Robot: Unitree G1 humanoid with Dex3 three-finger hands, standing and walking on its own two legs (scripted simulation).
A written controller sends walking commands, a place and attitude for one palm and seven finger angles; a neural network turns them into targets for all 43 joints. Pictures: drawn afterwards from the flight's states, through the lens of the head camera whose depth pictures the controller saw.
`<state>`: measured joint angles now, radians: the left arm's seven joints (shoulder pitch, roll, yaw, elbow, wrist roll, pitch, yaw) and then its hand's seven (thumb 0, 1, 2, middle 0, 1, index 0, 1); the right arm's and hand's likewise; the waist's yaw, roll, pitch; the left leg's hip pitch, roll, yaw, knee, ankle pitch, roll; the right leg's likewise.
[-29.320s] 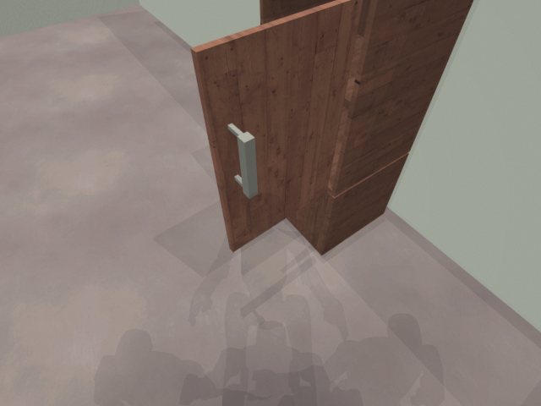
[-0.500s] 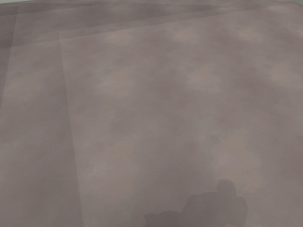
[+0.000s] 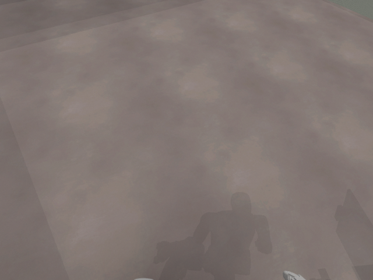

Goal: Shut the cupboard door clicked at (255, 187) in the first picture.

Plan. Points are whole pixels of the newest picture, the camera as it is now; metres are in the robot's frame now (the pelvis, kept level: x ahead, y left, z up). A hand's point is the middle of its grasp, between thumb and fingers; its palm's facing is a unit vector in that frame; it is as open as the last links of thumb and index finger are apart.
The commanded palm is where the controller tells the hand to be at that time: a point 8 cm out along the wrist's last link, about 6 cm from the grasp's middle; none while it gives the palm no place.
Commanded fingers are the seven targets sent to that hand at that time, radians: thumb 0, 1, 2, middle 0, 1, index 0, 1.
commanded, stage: turn to face it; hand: left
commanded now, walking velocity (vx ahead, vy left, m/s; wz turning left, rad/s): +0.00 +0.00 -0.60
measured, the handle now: out of the picture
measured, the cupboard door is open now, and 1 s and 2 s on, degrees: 62 62 62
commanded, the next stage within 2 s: none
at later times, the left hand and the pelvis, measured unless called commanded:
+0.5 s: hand (131, 264) +0.17 +0.14 -0.14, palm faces -0.30 -0.91 -0.28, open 7.4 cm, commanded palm none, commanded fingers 0.00 0.90 0.90 -0.20 -0.30 -0.20 -0.30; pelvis -0.01 -0.02 +0.00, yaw -18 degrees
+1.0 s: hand (121, 255) +0.19 +0.17 -0.17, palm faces -0.50 -0.85 -0.19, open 7.4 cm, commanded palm none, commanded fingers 0.00 0.90 0.90 -0.20 -0.30 -0.20 -0.30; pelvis +0.02 +0.02 +0.01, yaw -35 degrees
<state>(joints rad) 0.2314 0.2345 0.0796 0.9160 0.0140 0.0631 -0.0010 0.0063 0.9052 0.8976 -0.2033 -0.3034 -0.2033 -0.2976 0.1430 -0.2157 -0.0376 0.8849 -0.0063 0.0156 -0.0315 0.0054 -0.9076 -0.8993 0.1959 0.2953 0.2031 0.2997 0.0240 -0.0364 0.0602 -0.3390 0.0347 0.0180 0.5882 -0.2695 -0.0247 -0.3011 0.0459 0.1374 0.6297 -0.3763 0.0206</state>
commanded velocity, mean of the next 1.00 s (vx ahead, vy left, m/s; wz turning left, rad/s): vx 0.00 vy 0.00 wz -0.60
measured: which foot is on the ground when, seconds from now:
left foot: down 0.00-0.40, up 0.42-0.82, down 0.84-1.00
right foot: up 0.00-0.38, down 0.40-0.84, up 0.86-1.00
